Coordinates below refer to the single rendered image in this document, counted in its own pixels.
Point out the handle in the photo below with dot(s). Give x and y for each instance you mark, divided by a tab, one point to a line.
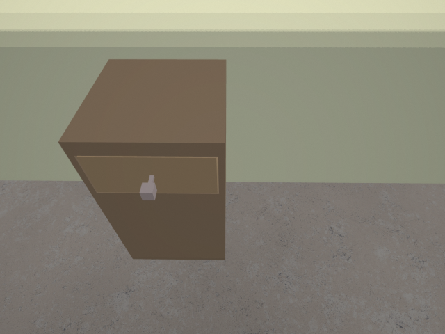
148	189

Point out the drawer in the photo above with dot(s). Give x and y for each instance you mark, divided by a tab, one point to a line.
171	174

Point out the cabinet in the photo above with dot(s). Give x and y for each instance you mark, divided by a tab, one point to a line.
157	108

